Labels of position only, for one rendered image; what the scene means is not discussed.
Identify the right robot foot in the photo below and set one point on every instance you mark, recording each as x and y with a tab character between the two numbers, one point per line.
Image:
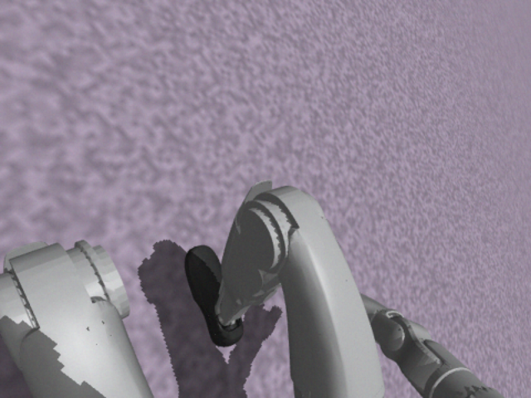
204	274

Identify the right robot hand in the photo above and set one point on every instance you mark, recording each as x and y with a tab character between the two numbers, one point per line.
372	307

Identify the right robot arm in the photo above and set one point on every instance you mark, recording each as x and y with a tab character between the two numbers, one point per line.
432	370

